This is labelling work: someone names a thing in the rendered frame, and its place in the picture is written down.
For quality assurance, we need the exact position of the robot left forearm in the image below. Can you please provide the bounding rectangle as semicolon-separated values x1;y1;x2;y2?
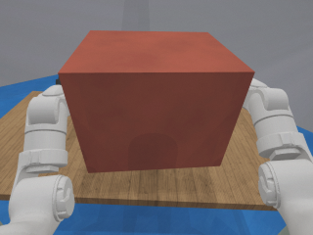
8;84;70;220

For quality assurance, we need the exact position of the right robot upper arm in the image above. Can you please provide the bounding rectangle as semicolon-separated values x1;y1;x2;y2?
258;159;313;235

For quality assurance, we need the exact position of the left robot upper arm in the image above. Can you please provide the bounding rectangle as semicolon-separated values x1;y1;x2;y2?
0;174;75;235

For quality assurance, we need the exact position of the left robot hand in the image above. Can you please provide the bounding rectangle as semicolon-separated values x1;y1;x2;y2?
56;77;61;85

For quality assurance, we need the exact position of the table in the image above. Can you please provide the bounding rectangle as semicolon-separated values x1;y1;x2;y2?
0;91;290;235

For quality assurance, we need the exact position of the robot right forearm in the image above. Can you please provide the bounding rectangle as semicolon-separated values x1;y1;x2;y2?
242;78;313;164

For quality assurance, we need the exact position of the carton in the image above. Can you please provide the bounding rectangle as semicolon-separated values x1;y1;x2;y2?
58;30;255;173

